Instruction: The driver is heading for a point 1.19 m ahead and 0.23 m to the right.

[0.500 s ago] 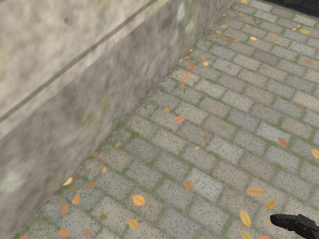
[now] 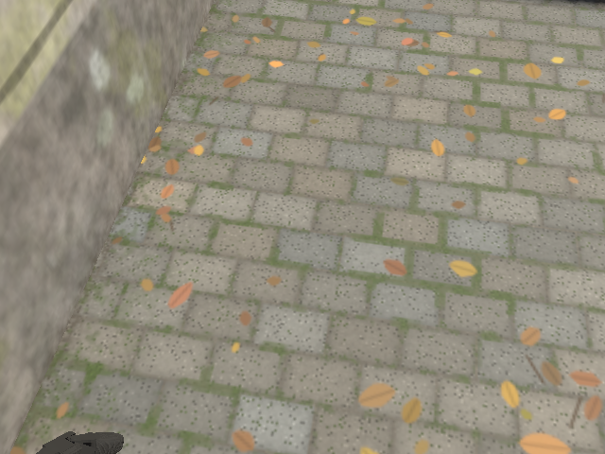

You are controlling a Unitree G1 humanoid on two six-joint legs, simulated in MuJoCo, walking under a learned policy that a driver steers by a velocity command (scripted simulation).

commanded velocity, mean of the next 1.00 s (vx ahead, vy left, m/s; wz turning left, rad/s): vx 0.06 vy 0.00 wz -0.49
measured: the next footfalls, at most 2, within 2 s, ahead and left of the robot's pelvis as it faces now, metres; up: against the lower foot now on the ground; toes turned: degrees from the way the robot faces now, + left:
left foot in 0.42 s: +0.23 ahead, +0.12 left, +0.00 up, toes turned -21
right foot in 0.82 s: +0.09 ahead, -0.11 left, +0.00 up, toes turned -29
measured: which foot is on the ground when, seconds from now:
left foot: up 0.00-0.40, down 0.42-0.82, up 0.84-1.00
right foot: down 0.00-0.42, up 0.44-0.80, down 0.82-1.00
